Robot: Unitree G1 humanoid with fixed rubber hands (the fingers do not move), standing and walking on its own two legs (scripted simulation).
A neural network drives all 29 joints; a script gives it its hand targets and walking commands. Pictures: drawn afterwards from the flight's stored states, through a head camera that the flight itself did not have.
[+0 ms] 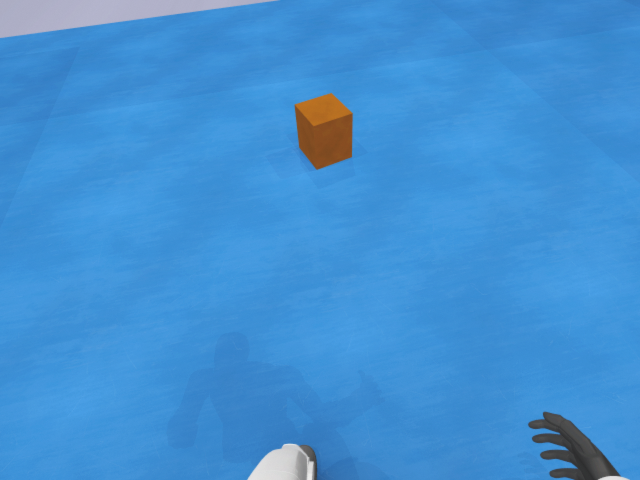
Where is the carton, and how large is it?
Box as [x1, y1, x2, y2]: [294, 93, 352, 169]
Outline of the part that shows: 331,93 294,104 299,147 316,169 351,156 352,113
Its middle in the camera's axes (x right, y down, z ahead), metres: +0.02 -0.53 +1.89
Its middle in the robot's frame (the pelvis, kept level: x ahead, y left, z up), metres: +1.67 +0.12 -0.63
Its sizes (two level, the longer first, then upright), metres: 0.210 0.200 0.250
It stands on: the floor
